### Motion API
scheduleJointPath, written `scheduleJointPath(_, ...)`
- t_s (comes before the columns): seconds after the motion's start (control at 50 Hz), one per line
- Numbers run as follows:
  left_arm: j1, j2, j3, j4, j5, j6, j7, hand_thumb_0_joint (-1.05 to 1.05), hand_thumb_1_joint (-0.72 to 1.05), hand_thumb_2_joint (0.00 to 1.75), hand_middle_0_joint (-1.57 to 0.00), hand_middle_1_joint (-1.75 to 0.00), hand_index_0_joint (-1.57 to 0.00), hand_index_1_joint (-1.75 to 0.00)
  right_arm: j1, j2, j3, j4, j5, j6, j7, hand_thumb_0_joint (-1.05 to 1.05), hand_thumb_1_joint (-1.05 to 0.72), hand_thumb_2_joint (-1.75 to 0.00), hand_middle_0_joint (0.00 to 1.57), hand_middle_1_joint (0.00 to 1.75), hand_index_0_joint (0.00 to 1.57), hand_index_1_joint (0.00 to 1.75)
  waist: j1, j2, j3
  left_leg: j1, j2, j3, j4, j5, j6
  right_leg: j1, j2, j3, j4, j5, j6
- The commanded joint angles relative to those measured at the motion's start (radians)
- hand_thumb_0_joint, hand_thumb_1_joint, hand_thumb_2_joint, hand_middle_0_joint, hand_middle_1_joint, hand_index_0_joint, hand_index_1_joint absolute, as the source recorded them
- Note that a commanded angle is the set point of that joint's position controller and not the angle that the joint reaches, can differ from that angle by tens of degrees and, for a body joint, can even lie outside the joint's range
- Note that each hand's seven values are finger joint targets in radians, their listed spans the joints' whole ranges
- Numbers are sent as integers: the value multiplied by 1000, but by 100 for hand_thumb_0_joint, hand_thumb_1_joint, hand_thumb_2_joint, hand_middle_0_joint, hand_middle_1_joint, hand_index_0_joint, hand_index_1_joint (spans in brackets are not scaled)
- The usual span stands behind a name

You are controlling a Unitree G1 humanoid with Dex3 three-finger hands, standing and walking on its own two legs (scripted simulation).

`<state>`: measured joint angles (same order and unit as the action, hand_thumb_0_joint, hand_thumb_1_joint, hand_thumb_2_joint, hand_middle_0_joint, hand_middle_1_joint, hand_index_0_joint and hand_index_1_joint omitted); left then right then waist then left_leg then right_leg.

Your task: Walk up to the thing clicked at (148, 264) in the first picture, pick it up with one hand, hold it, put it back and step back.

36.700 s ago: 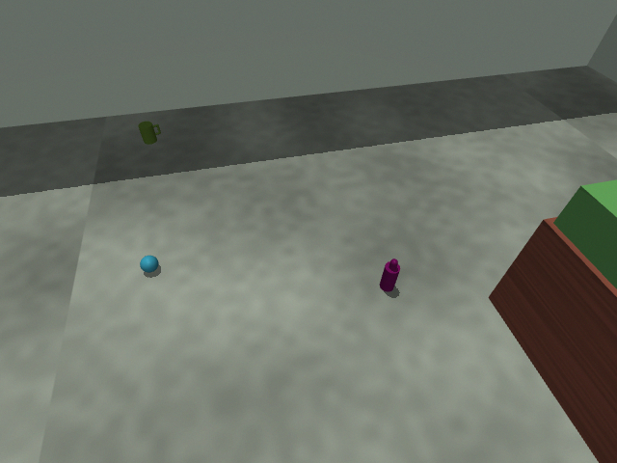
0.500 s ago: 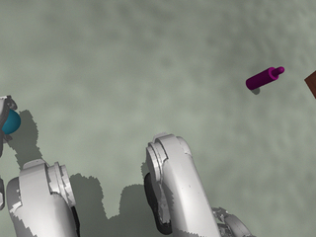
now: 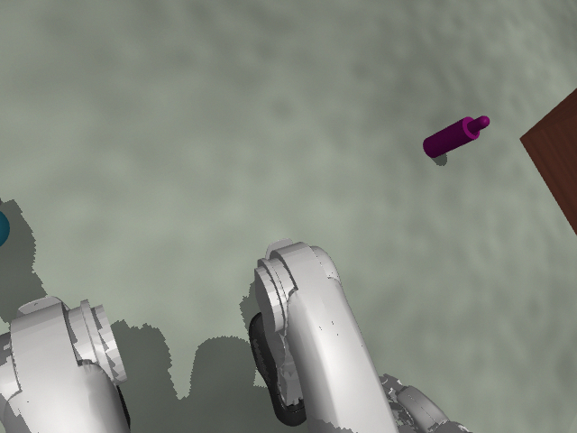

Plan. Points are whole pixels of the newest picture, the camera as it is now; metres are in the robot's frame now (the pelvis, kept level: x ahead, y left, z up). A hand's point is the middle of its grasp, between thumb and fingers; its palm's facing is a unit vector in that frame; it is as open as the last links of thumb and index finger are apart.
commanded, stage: rest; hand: left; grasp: from above
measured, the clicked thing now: out of the picture +0.42 +0.29 -0.25
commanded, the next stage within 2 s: open in 0.54 s
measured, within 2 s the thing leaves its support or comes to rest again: rests again in 0.78 s
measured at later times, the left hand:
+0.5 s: hand out of the picture +0.41 +0.30 -0.24, palm faces -0.44 -0.15 -0.89, open 9.2 cm
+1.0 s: hand out of the picture +0.42 +0.31 -0.24, palm faces -0.43 -0.15 -0.89, open 11.3 cm
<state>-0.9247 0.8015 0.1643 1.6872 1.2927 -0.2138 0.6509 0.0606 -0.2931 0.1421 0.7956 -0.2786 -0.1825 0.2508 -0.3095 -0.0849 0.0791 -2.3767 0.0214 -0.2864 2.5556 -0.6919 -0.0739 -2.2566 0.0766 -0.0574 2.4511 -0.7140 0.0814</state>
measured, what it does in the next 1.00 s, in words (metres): stands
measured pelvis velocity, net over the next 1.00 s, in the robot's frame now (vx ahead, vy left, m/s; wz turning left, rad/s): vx -0.01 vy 0.01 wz -0.05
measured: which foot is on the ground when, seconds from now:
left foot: down 0.00-1.00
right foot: down 0.00-1.00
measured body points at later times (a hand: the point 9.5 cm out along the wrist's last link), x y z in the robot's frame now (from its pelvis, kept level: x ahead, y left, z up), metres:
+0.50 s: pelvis +0.00 +0.01 +0.00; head +0.25 +0.12 +0.36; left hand +0.43 +0.31 -0.19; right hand +0.05 -0.25 -0.07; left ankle +0.06 +0.15 -0.26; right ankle +0.10 -0.13 -0.26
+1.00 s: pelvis -0.01 +0.01 +0.00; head +0.24 +0.13 +0.35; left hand +0.43 +0.32 -0.19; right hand +0.06 -0.25 -0.06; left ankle +0.06 +0.15 -0.26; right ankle +0.10 -0.13 -0.26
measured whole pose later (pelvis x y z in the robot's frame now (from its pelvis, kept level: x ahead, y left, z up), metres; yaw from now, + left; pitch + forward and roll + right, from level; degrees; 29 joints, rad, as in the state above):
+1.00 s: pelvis -0.01 +0.01 +0.00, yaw -3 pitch +24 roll -14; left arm -0.96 0.90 0.12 1.77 1.26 -0.19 0.70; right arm 0.05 -0.33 0.21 0.79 -0.30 -0.33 0.34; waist -0.33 -0.12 0.14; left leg -2.35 0.03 -0.32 2.59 -0.70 -0.04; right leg -2.19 0.09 -0.09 2.43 -0.70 0.08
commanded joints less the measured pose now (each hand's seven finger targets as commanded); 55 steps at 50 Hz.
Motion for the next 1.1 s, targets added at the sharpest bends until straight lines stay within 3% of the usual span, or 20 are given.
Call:
scheduleJointPath(0.0,-265,231,5,-103,-14,-6,66,0,75,70,-107,-65,-109,-63,168,-300,-72,6,3,-16,-1,0,-90,-90,20,30,20,30,-12,441,-657,514,14,192,-235,163,75,320,23,-179,-240,273,-93)
scheduleJointPath(0.08,-281,238,6,-112,-17,-3,74,0,76,72,-109,-64,-111,-62,181,-305,-60,4,-6,-29,12,0,-91,-90,20,30,20,30,-30,437,-676,524,18,189,-222,210,76,354,26,-182,-231,327,-87)
scheduleJointPath(0.18,-290,226,-29,-51,-20,1,74,0,75,68,-108,-63,-110,-60,167,-316,-47,0,-12,-53,23,0,-91,-90,20,30,20,30,-48,445,-608,508,18,180,-231,152,74,311,26,-195,-235,265,-90)
scheduleJointPath(0.22,-293,279,11,-92,-23,-5,84,0,74,67,-107,-61,-109,-59,164,-328,-48,1,-4,-59,23,0,-91,-90,20,30,20,30,-29,442,-624,522,20,173,-231,170,72,326,26,-200,-231,277,-91)
scheduleJointPath(0.26,-292,237,-25,-55,-22,-6,84,0,74,64,-106,-63,-109,-60,160,-322,-40,2,-15,-70,31,0,-91,-90,20,30,20,30,-50,444,-606,517,22,173,-226,160,71,320,29,-203,-232,272,-88)
scheduleJointPath(0.42,-282,277,-7,-62,-24,-14,107,0,70,64,-104,-60,-107,-58,156,-344,-30,3,-20,-94,46,0,-91,-90,20,30,20,30,-47,454,-613,539,29,156,-232,187,67,354,38,-210,-239,298,-87)
scheduleJointPath(0.46,-273,237,-48,-34,-19,-5,108,0,70,62,-104,-59,-106,-56,144,-341,-30,15,-21,-98,49,0,-91,-90,20,30,20,30,-56,438,-590,528,29,151,-231,165,66,336,38,-213,-235,273,-88)
scheduleJointPath(0.48,-295,272,-22,-54,-22,-9,115,0,69,64,-103,-60,-105,-58,148,-349,-28,6,-24,-100,51,0,-91,-90,20,30,20,30,-60,440,-589,525,31,148,-225,177,67,338,36,-217,-236,287,-86)
scheduleJointPath(0.54,-288,251,-58,-25,-16,-2,109,0,68,60,-101,-60,-104,-57,142,-353,-26,5,-22,-111,59,0,-91,-90,20,30,20,30,-63,432,-559,522,30,147,-223,153,67,316,35,-216,-231,263,-85)
scheduleJointPath(0.56,-297,296,-18,-38,-22,-4,118,0,66,62,-101,-60,-103,-58,139,-361,-24,2,-22,-113,57,0,-91,-90,20,30,20,30,-60,433,-568,519,33,141,-227,159,68,332,39,-217,-238,270,-86)
scheduleJointPath(0.6,-293,240,-65,-5,-20,4,110,0,66,60,-102,-58,-104,-56,138,-353,-25,11,-20,-120,61,0,-91,-90,20,30,20,30,-67,415,-540,504,29,143,-224,135,67,312,35,-214,-240,242,-85)
scheduleJointPath(0.62,-289,281,-34,-31,-23,1,118,0,68,60,-102,-58,-104,-56,139,-364,-24,-4,-24,-120,62,0,-91,-90,20,30,20,30,-65,418,-560,509,33,139,-225,149,70,336,42,-216,-248,259,-83)
scheduleJointPath(0.66,-300,250,-67,-26,-19,5,110,0,52,56,-86,-59,-88,-56,136,-363,-24,-1,-18,-130,66,0,-90,-90,20,30,20,30,-70,427,-547,519,31,137,-229,140,66,317,37,-216,-238,246,-85)
scheduleJointPath(0.74,-297,282,-40,-19,-20,4,121,0,20,51,-56,-60,-59,-57,138,-369,-23,-9,-22,-134,71,0,-90,-90,20,30,20,30,-68,422,-548,514,33,131,-231,143,66,322,39,-223,-237,252,-84)
scheduleJointPath(0.82,-306,287,-43,-18,-33,9,106,0,-11,63,-43,-67,-44,-66,125,-372,-26,-4,-11,-143,72,0,-90,-90,20,30,20,30,-68,430,-522,502,33,131,-233,117,65,309,36,-216,-242,227,-85)
scheduleJointPath(0.84,-302,248,-69,-9,-32,14,95,0,-15,65,-40,-70,-41,-68,131,-367,-25,-7,-12,-149,78,0,-90,-90,20,30,20,30,-73,433,-520,516,32,130,-228,129,63,301,33,-216,-231,239,-84)
scheduleJointPath(0.86,-285,297,-30,-2,-27,14,98,0,-18,68,-37,-74,-39,-72,147,-370,-20,4,-18,-146,76,0,-90,-90,20,30,20,30,-69,439,-538,523,35,126,-235,141,63,318,40,-223,-235,249,-85)
scheduleJointPath(0.9,-292,269,-53,-5,-33,15,83,0,-23,72,-34,-75,-35,-74,143,-370,-23,-6,-11,-151,80,0,-90,-90,20,30,20,30,-69,456,-530,526,31,131,-230,150,61,313,34,-217,-223,258,-86)
scheduleJointPath(1.04,-241,290,-23,-15,-41,4,66,0,-36,82,-22,-88,-23,-87,149,-366,-15,-10,-11,-137,79,0,-90,-90,20,30,20,30,-50,458,-553,535,34,118,-248,180,57,335,38,-226,-222,281,-88)
scheduleJointPath(1.08,-275,290,-33,-31,-40,-6,60,0,-39,85,-17,-93,-19,-91,153,-365,-7,-12,-18,-135,83,0,-90,-90,20,30,20,30,-74,462,-550,539,35,119,-230,192,61,338,37,-228,-217,298,-83)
